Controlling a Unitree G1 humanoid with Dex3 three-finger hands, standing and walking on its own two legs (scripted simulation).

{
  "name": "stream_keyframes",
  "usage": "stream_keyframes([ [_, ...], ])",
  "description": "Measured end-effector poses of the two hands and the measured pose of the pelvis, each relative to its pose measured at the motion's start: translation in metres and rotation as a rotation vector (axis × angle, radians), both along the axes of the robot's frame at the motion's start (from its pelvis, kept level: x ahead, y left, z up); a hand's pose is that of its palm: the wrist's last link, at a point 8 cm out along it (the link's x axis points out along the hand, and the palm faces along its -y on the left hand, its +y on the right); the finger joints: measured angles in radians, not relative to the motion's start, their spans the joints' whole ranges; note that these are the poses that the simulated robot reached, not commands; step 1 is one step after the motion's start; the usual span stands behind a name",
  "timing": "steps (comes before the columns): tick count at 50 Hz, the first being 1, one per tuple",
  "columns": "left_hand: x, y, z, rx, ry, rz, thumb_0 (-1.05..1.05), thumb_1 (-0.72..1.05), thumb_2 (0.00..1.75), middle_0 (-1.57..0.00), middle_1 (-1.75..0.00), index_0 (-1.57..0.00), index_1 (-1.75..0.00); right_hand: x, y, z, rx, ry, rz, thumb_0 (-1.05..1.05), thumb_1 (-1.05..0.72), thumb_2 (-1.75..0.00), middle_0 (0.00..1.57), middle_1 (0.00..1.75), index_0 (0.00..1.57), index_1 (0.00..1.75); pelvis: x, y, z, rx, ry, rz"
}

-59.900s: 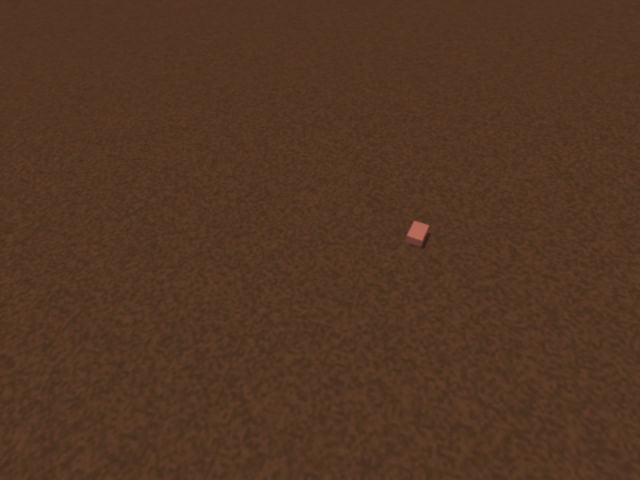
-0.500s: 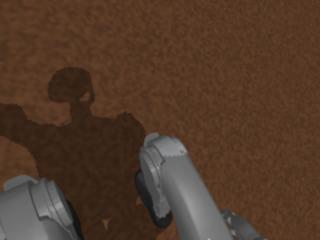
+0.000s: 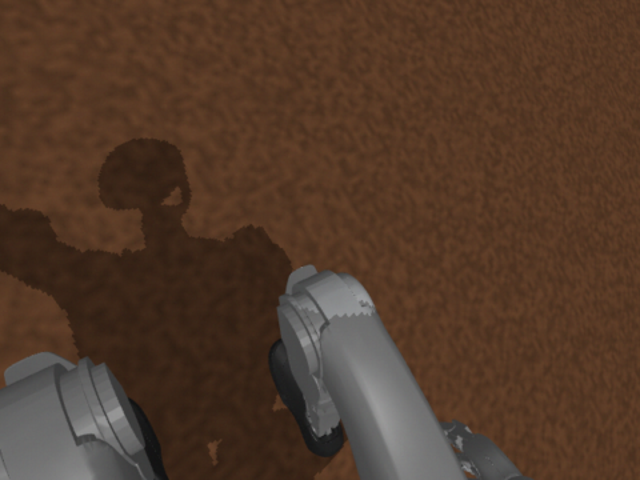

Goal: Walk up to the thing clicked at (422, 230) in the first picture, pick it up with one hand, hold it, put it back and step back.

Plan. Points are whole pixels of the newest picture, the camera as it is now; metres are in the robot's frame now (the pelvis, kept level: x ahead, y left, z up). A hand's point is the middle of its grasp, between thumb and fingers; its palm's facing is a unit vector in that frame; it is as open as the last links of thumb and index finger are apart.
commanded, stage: approach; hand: left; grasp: from above
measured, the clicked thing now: out of the picture +0.54 +0.38 -0.30
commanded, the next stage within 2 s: none
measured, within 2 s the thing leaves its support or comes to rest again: neither
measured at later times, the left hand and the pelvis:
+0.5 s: hand out of the picture +0.52 +0.37 -0.16, palm faces -0.42 -0.10 -0.90, open 10.3 cm; pelvis +0.00 +0.00 +0.00, yaw +0 degrees
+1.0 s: hand out of the picture +0.52 +0.37 -0.15, palm faces -0.43 -0.10 -0.90, open 10.8 cm; pelvis +0.00 +0.00 +0.00, yaw +0 degrees
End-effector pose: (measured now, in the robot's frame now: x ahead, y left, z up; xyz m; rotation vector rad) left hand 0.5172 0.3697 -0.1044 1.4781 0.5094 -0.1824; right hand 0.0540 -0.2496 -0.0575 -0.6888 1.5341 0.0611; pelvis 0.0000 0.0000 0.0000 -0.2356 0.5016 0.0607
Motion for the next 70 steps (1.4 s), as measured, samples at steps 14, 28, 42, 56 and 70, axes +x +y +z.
stream_keyframes([
  [14, 0.001, 0.0, -0.002, 0.002, 0.045, 0.009, 0.0, 0.08, 0.46, -0.62, -0.48, -0.63, -0.46, 0.001, -0.001, -0.001, 0.004, -0.002, -0.009, 0.0, -0.92, -0.9, 0.21, 0.3, 0.21, 0.3, 0.001, 0.0, 0.001, 0.002, 0.006, 0.0],
  [28, 0.004, 0.006, 0.007, 0.015, 0.009, 0.024, 0.0, 0.05, 0.48, -0.59, -0.51, -0.6, -0.49, 0.007, -0.003, 0.0, -0.001, -0.007, -0.006, 0.0, -0.92, -0.9, 0.21, 0.3, 0.21, 0.3, 0.003, 0.0, 0.002, 0.001, 0.016, 0.0],
  [42, 0.002, 0.002, 0.002, -0.005, 0.016, -0.005, 0.0, 0.02, 0.5, -0.56, -0.54, -0.58, -0.52, 0.002, 0.001, 0.002, -0.004, 0.003, -0.002, 0.0, -0.92, -0.9, 0.21, 0.3, 0.21, 0.3, 0.001, 0.001, 0.002, -0.003, 0.006, 0.001],
  [56, 0.001, 0.004, 0.003, 0.007, 0.042, 0.016, 0.0, -0.01, 0.53, -0.54, -0.55, -0.55, -0.53, 0.0, 0.001, 0.0, 0.0, -0.008, -0.014, 0.0, -0.92, -0.9, 0.21, 0.3, 0.21, 0.3, 0.0, 0.002, 0.002, -0.003, 0.006, 0.001],
  [70, 0.005, 0.003, 0.003, 0.009, 0.006, 0.01, 0.0, -0.04, 0.55, -0.51, -0.58, -0.53, -0.56, 0.002, 0.0, 0.001, -0.004, 0.002, -0.011, 0.0, -0.92, -0.9, 0.21, 0.3, 0.21, 0.3, 0.002, 0.001, 0.002, 0.0, 0.014, 0.0],
])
